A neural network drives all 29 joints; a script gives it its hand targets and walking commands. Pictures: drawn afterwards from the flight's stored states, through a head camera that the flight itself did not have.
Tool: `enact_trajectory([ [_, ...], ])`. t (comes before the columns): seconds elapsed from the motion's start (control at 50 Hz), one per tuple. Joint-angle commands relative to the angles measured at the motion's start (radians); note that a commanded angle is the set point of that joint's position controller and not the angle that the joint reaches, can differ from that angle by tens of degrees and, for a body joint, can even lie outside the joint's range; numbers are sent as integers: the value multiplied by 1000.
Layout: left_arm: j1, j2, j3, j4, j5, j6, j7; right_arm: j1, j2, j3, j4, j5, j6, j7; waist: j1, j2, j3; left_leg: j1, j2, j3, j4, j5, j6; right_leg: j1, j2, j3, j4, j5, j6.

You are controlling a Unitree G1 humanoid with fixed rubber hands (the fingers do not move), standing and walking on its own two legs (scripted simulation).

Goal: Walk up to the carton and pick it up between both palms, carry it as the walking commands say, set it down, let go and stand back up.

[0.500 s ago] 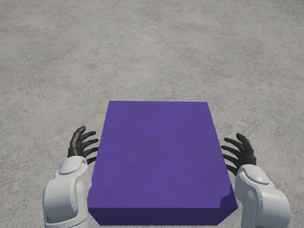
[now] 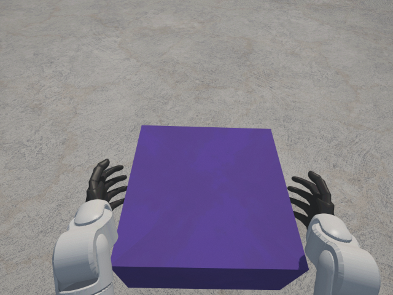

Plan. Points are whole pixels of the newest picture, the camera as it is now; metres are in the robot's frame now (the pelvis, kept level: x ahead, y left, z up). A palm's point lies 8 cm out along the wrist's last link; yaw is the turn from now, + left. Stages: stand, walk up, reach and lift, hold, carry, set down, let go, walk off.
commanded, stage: carry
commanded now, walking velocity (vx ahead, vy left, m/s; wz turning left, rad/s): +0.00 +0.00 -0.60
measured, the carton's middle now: (205, 201) +0.31 +0.01 +0.01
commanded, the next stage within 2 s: hold in 1.98 s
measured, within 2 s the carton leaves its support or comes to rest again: neither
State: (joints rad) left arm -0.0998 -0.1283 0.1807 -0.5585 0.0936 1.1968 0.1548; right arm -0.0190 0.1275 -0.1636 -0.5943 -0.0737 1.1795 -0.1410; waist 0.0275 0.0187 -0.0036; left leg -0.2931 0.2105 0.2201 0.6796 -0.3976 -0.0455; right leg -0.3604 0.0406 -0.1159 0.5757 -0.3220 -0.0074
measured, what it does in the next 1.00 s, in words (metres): steps on the spot, turning right: left foot, then right foot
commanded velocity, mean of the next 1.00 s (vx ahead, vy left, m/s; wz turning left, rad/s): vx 0.00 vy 0.00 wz -0.28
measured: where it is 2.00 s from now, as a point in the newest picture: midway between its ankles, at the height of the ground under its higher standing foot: outside the picture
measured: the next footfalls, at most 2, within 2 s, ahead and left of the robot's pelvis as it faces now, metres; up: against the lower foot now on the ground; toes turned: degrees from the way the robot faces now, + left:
left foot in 0.32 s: +0.09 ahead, +0.12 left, +0.00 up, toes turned -6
right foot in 0.62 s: +0.02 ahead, -0.13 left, +0.00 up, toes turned -16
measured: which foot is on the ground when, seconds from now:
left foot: down 0.00-0.02, up 0.04-0.30, down 0.32-0.62, up 0.64-0.84, down 0.86-1.00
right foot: down 0.00-0.34, up 0.36-0.60, down 0.62-1.00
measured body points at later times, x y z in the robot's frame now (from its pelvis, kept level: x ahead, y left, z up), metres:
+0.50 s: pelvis +0.00 +0.01 +0.01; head +0.03 +0.03 +0.46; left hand +0.30 +0.13 +0.08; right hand +0.19 -0.23 +0.09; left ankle +0.05 +0.12 -0.73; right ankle -0.02 -0.10 -0.68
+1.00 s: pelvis -0.03 +0.00 +0.00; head -0.02 +0.01 +0.45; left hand +0.28 +0.08 +0.08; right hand +0.12 -0.26 +0.08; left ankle +0.04 +0.11 -0.73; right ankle -0.02 -0.11 -0.73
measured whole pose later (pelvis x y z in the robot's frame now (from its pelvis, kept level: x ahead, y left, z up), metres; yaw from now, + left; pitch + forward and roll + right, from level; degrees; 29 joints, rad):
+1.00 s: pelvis -0.03 +0.00 +0.00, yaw -23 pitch +2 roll +0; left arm -0.04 -0.13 0.20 -0.51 0.10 1.21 0.14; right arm -0.01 0.13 -0.15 -0.53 -0.07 1.23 -0.14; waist -0.01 -0.02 -0.03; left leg -0.35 0.07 0.09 0.59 -0.27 -0.02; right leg -0.38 0.01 -0.06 0.57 -0.21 -0.03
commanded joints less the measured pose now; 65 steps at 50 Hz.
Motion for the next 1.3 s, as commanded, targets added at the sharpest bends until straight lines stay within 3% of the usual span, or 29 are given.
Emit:
enact_trajectory([
  [0.0, -357, -844, -812, -34, -449, 26, -283, -461, 754, 736, -108, 364, 17, 221, -5, -109, -390, -198, 12, -31, 296, 189, -49, 431, -236, 362, -143, 699, -106],
  [0.02, -323, -804, -789, -4, -429, 30, -277, -441, 739, 757, -87, 359, 35, 227, -16, -315, -374, -360, -117, -97, 394, -320, -73, 453, -376, 593, -91, 1099, -203],
  [0.04, -369, -811, -798, -40, -437, 32, -280, -451, 786, 756, -40, 366, 38, 236, -23, -216, -408, -338, -91, -194, 428, -311, -68, 440, -366, 528, -61, 1017, -212],
  [0.08, -429, -862, -792, -65, -434, 14, -287, -561, 866, 806, -74, 413, 20, 254, -22, -174, -382, -353, -74, -217, 397, -208, -51, 399, -323, 466, -115, 731, -191],
  [0.16, -472, -916, -790, -112, -434, -12, -291, -631, 935, 832, -122, 457, -6, 263, -18, -125, -357, -230, -106, -182, 265, -108, -63, 225, -270, 417, -177, 400, -153],
  [0.24, -437, -876, -809, -144, -439, -23, -289, -579, 901, 838, -145, 443, -20, 254, -12, -196, -392, -156, -148, -173, 76, -70, -51, 226, -237, 460, -191, 275, -134],
  [0.3, -448, -860, -830, -135, -442, -18, -286, -535, 884, 821, -116, 426, -15, 249, -26, -130, -432, 48, -149, -164, -189, 47, -13, 143, -188, 451, -123, 274, -104],
  [0.32, -459, -865, -854, -144, -448, -13, -289, -522, 875, 801, -106, 418, -17, 250, -47, -3, -422, 170, -61, -265, -269, 109, 46, -13, -98, 364, -39, 152, -52],
  [0.34, -474, -870, -867, -164, -451, -7, -288, -487, 848, 772, -98, 404, -18, 250, -51, 245, -426, 267, 117, -466, -340, 312, 139, -158, 19, 231, 178, -54, -5],
  [0.36, -526, -867, -869, -178, -454, -5, -290, -492, 854, 751, -86, 406, -18, 252, -50, 371, -384, 283, 276, -524, -363, 502, 223, -285, 39, 125, 325, -329, 7],
  [0.38, -523, -850, -868, -150, -462, 0, -292, -453, 841, 740, -55, 386, -13, 248, -44, 248, -342, 252, 288, -479, -348, 638, 248, -274, -21, 103, 404, -340, 21],
  [0.4, -510, -858, -866, -124, -475, 4, -297, -470, 832, 754, -72, 381, -11, 248, -39, 155, -321, 232, 266, -413, -308, 720, 236, -257, -39, 96, 412, -310, 26],
  [0.46, -495, -898, -878, -96, -502, 5, -300, -500, 832, 743, -115, 373, -16, 238, -27, 186, -342, 214, 153, -227, -270, 660, 177, -144, -30, 60, 297, -205, 34],
  [0.52, -481, -901, -868, -98, -495, 5, -289, -480, 809, 740, -133, 375, -8, 240, -42, 232, -363, 231, 131, -177, -224, 653, 156, -60, 20, -30, 107, -137, 44],
  [0.56, -458, -895, -843, -69, -482, 15, -287, -487, 810, 747, -125, 380, 5, 234, -32, 167, -374, 217, 104, -144, -158, 552, 115, 39, 30, -61, -120, 18, 36],
  [0.6, -442, -873, -831, -84, -477, 24, -283, -443, 796, 738, -88, 371, 16, 232, -32, 93, -362, 54, 52, -122, -17, 417, 30, 207, -92, 81, -222, 173, 15],
  [0.62, -402, -847, -808, -60, -463, 22, -285, -487, 785, 771, -125, 383, 24, 231, -18, -135, -381, -186, -31, -75, 122, 13, -23, 369, -292, 359, -187, 585, -67],
  [0.64, -350, -847, -790, -26, -446, 25, -280, -516, 773, 797, -143, 395, 33, 234, -20, -261, -375, -254, -80, -91, 194, -232, -51, 348, -407, 435, -116, 810, -149],
  [0.7, -405, -846, -768, -54, -432, 16, -282, -560, 841, 826, -90, 428, 37, 256, -26, -169, -360, -276, -75, -183, 235, -147, -19, 300, -363, 369, -152, 553, -154],
  [0.74, -437, -892, -775, -92, -434, 0, -279, -616, 889, 856, -130, 459, 23, 267, -28, -153, -371, -220, -86, -184, 214, -105, -15, 260, -339, 312, -144, 520, -159],
  [0.8, -456, -904, -773, -90, -433, -4, -274, -610, 898, 854, -119, 459, 25, 267, -27, -155, -374, -74, -121, -148, -5, -53, 7, 172, -296, 278, -170, 332, -133],
  [0.84, -444, -902, -792, -92, -436, -2, -274, -608, 894, 858, -145, 463, 19, 270, -38, -98, -401, 61, -108, -172, -230, 132, 30, 133, -232, 232, -116, 221, -92],
  [0.88, -467, -892, -823, -130, -449, 4, -276, -549, 869, 800, -90, 433, 19, 268, -31, 176, -394, 85, 20, -328, -270, 344, 103, 57, -106, 125, -14, 62, -24],
  [0.92, -490, -881, -826, -129, -455, 7, -279, -556, 854, 800, -101, 421, 14, 265, -28, 151, -372, 77, 43, -317, -266, 404, 112, 77, -91, 109, -44, 81, -12],
  [0.96, -471, -862, -825, -111, -469, 11, -283, -527, 843, 791, -88, 404, 20, 255, -28, 38, -360, 61, -14, -251, -234, 282, 87, 101, -122, 157, -86, 176, -27],
  [1.0, -477, -870, -826, -86, -471, 15, -288, -546, 831, 782, -92, 391, 20, 251, -32, -2, -362, 52, -61, -212, -213, 218, 65, 126, -162, 193, -113, 265, -42],
  [1.04, -483, -844, -823, -77, -476, 22, -290, -516, 820, 757, -57, 369, 27, 242, -35, -35, -366, 50, -73, -213, -201, 154, 75, 122, -177, 227, -152, 220, -47],
  [1.12, -503, -829, -809, -44, -467, 33, -292, -544, 818, 752, -21, 363, 41, 240, -34, -37, -279, 17, -79, -226, -241, 72, 77, 49, -171, 231, -201, 5, -39],
  [1.28, -521, -850, -774, -12, -452, 14, -296, -583, 845, 763, -4, 378, 30, 249, -33, -31, -337, 19, -75, -232, -258, 137, 77, 108, -169, 199, -169, 102, -34],
])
